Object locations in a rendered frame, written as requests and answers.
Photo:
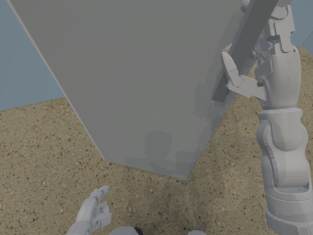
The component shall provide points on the left robot hand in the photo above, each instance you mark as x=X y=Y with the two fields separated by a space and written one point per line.
x=97 y=216

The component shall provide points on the right robot hand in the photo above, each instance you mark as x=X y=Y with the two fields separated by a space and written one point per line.
x=279 y=68

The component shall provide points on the right robot forearm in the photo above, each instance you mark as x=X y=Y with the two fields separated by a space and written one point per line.
x=285 y=171

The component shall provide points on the fridge door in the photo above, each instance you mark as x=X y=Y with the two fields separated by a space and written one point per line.
x=140 y=73

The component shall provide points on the left robot forearm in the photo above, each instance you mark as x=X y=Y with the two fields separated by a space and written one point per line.
x=80 y=228

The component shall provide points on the handle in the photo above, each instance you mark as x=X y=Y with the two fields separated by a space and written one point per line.
x=255 y=18

